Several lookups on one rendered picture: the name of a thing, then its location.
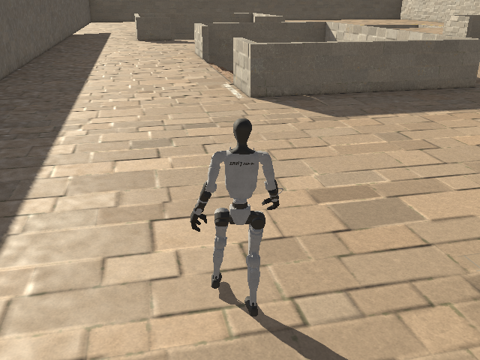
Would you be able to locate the robot right forearm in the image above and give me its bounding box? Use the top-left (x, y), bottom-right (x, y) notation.
top-left (268, 180), bottom-right (279, 202)

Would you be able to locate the robot right upper arm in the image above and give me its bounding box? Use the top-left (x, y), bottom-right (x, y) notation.
top-left (257, 151), bottom-right (276, 191)

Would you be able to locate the right robot hand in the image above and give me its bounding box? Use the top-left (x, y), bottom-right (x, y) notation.
top-left (262, 198), bottom-right (280, 210)

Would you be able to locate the robot torso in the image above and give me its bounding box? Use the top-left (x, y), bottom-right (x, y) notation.
top-left (224, 147), bottom-right (259, 225)

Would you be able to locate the robot left forearm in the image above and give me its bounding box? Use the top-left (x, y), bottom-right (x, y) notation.
top-left (193, 181), bottom-right (212, 215)

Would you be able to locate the left robot hand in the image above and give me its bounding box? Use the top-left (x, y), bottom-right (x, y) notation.
top-left (190, 211), bottom-right (207, 232)

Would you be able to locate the robot left upper arm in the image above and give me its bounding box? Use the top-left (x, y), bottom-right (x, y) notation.
top-left (205, 151), bottom-right (227, 193)

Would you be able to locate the robot right thigh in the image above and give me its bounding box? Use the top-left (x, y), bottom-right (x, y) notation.
top-left (246, 211), bottom-right (266, 269)

